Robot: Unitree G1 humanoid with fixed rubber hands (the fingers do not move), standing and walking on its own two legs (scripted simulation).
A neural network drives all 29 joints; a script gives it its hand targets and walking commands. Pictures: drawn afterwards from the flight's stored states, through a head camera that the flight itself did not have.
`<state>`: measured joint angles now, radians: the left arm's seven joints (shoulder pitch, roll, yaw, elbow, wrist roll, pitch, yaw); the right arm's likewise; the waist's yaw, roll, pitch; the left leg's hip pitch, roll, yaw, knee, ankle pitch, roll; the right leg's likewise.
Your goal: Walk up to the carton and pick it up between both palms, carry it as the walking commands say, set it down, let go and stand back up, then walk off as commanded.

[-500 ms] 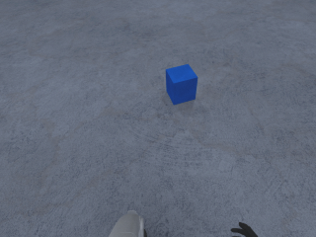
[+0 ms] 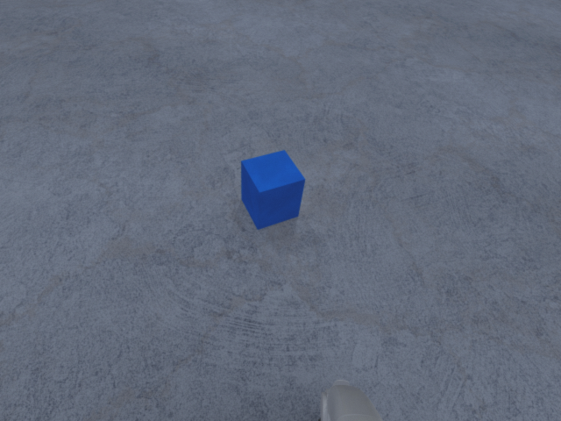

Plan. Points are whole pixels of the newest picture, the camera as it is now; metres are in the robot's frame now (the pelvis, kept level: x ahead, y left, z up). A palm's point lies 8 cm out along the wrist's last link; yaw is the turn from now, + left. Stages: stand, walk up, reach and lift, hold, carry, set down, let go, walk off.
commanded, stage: walk up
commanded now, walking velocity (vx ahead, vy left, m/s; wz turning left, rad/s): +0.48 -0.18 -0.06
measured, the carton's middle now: (271, 190) +1.13 -0.07 -0.66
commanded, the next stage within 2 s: none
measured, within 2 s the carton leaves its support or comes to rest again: neither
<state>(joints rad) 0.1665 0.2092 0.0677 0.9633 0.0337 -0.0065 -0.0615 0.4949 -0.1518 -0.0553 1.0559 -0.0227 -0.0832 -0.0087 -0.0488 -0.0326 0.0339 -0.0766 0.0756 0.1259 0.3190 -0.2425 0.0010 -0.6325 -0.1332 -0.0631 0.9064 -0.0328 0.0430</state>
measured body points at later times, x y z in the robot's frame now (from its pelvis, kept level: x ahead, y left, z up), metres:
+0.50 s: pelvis +0.25 -0.08 +0.00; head +0.27 -0.10 +0.45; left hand +0.20 +0.17 -0.13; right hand +0.35 -0.32 -0.16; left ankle +0.32 +0.09 -0.67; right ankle +0.22 -0.18 -0.75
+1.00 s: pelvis +0.49 -0.02 +0.00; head +0.52 +0.02 +0.45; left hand +0.56 +0.22 -0.17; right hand +0.44 -0.27 -0.13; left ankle +0.49 +0.08 -0.75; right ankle +0.52 -0.20 -0.66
